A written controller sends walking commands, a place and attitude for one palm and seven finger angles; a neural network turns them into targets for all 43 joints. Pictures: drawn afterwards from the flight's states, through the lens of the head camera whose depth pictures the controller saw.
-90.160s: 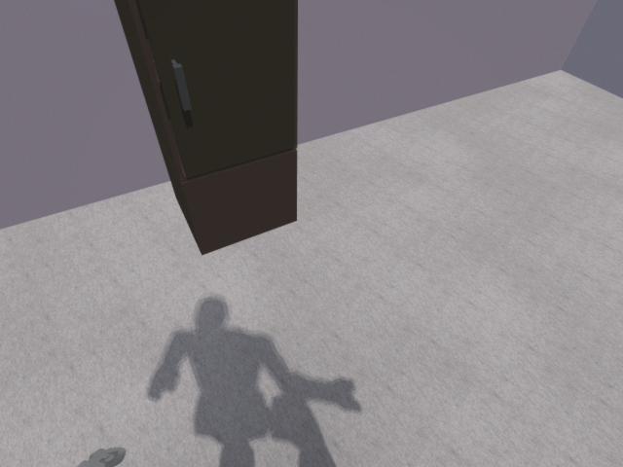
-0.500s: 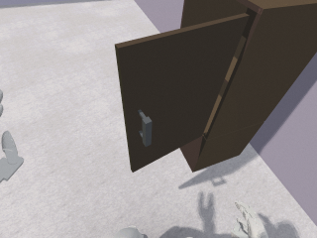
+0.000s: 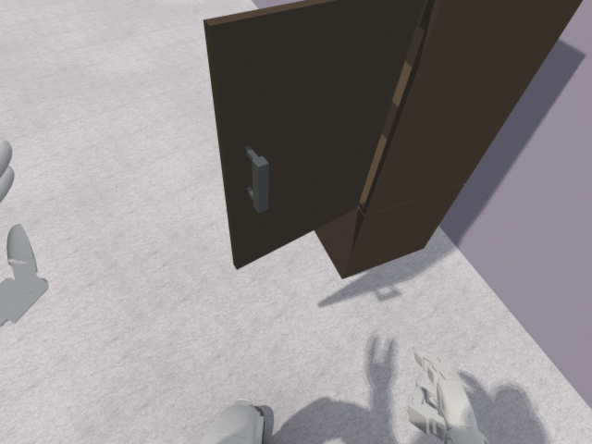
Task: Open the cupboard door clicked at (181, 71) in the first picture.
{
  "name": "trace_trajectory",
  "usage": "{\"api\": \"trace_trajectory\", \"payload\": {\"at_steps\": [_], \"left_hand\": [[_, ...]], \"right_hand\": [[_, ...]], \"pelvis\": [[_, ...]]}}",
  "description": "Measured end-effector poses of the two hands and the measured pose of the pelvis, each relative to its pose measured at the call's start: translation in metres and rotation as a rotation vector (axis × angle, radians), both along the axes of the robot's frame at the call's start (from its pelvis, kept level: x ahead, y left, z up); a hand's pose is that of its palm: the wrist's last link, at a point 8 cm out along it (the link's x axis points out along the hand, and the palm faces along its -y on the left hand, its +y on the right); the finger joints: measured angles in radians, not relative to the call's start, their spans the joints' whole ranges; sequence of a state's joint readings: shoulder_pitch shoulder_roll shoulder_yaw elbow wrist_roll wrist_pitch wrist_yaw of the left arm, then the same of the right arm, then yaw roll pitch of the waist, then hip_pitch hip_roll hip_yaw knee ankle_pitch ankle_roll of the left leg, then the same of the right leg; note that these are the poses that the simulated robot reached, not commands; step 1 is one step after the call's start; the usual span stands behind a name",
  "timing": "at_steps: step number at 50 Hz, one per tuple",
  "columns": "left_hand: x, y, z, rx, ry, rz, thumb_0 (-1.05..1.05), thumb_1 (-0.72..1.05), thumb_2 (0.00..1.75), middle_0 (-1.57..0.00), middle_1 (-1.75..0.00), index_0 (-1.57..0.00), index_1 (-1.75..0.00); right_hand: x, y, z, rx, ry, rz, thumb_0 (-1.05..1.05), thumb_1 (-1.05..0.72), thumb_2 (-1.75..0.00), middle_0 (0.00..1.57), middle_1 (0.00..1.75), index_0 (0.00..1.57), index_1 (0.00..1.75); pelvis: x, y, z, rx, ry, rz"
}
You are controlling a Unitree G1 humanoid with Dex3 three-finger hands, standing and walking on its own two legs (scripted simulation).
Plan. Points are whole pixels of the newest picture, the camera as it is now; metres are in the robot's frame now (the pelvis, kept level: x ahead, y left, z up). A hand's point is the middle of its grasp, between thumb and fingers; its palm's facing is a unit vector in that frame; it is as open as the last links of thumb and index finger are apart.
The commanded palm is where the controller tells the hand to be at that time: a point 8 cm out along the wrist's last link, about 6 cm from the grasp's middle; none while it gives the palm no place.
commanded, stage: stop stepping back and stand still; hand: left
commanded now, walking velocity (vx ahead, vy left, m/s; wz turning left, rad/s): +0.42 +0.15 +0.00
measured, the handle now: (255, 179) +0.54 +0.14 +0.00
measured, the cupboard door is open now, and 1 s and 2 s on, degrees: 100 100 100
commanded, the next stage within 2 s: let the arm hang, fingers relaxed in 1.06 s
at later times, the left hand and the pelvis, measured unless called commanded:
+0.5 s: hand out of the picture +0.09 +0.25 +0.21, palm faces +0.47 -0.75 -0.47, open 7.4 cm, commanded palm +0.05 +0.28 +0.20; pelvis -0.09 -0.02 +0.02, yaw +0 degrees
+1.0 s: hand out of the picture +0.09 +0.24 +0.18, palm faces +0.47 -0.72 -0.50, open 7.4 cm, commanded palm +0.02 +0.27 +0.20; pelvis -0.10 -0.03 +0.01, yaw +2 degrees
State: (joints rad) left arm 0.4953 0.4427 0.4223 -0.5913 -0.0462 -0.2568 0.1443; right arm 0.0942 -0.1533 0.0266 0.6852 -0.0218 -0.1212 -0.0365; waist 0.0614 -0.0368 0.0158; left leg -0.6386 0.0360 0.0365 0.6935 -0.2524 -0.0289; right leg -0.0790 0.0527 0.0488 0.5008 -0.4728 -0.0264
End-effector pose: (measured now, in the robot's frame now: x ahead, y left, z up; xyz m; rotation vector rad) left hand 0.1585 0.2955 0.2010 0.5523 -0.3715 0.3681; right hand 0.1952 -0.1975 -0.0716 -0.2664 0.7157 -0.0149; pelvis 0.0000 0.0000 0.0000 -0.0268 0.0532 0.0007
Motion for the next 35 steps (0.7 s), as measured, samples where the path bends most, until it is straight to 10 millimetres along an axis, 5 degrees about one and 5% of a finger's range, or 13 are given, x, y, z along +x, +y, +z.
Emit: {"api": "trace_trajectory", "payload": {"at_steps": [6,11,16,20,26,35], "left_hand": [[-0.003,0.009,0.015,0.013,-0.017,-0.024,0.01,0.89,0.9,-0.21,-0.3,-0.21,-0.3],[-0.012,0.012,0.001,-0.037,0.064,0.006,0.01,0.89,0.9,-0.21,-0.3,-0.21,-0.3],[-0.051,-0.008,-0.01,-0.022,0.16,0.007,0.02,0.89,0.9,-0.21,-0.3,-0.21,-0.3],[-0.09,-0.025,0.002,0.011,0.135,-0.001,0.02,0.89,0.9,-0.21,-0.3,-0.21,-0.3],[-0.109,-0.011,0.023,0.021,0.001,0.076,0.02,0.89,0.9,-0.21,-0.31,-0.21,-0.3],[-0.112,0.0,-0.004,-0.037,0.055,0.087,0.02,0.89,0.9,-0.21,-0.3,-0.2,-0.3]], "right_hand": [[-0.047,-0.028,0.019,-0.03,-0.042,-0.144,0.02,-0.9,-0.9,0.2,0.3,0.2,0.3],[-0.092,-0.046,0.029,-0.04,-0.076,-0.2,0.01,-0.91,-0.9,0.2,0.3,0.2,0.3],[-0.132,-0.058,0.02,-0.034,-0.035,-0.216,0.01,-0.91,-0.9,0.2,0.3,0.2,0.3],[-0.155,-0.064,0.006,-0.047,0.056,-0.178,0.01,-0.91,-0.9,0.2,0.3,0.2,0.3],[-0.174,-0.065,0.004,-0.045,0.062,-0.18,0.02,-0.91,-0.9,0.2,0.3,0.2,0.3],[-0.176,-0.045,0.004,-0.015,-0.036,-0.18,0.02,-0.91,-0.9,0.2,0.3,0.2,0.3]], "pelvis": [[-0.007,0.006,0.007,0.007,-0.051,-0.016],[-0.033,0.003,0.014,0.017,-0.093,-0.019],[-0.057,-0.008,0.014,0.032,-0.097,0.0],[-0.077,-0.014,0.014,0.05,-0.097,-0.003],[-0.091,-0.016,0.019,0.068,-0.072,0.004],[-0.112,-0.005,0.01,0.069,-0.092,0.029]]}}
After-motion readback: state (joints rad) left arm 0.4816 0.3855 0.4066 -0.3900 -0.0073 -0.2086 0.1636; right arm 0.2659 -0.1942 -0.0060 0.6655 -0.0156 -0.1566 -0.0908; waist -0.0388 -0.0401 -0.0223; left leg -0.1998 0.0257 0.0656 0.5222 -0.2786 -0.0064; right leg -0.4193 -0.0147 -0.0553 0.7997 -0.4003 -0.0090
